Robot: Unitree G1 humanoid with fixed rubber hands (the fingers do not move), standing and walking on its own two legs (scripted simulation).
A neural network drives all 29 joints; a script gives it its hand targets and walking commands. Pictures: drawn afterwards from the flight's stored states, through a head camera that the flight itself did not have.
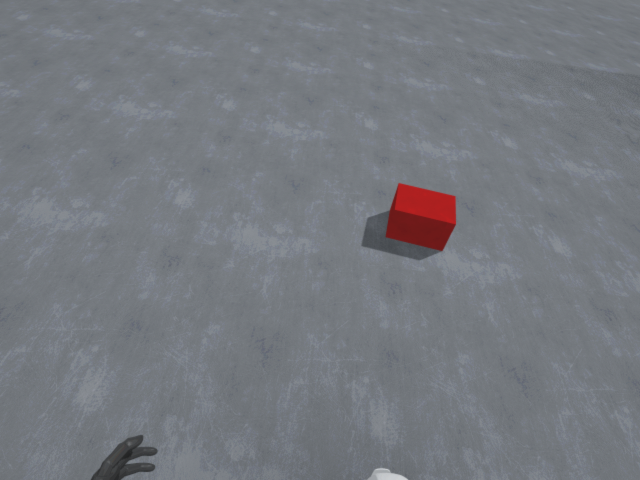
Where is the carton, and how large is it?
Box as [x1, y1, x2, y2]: [386, 183, 455, 250]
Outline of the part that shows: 399,183 389,213 386,236 442,250 455,224 455,196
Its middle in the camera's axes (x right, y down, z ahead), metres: +0.46 -0.09 +1.77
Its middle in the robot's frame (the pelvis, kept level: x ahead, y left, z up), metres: +1.32 -0.59 -0.69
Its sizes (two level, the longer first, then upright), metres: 0.262 0.192 0.171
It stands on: the floor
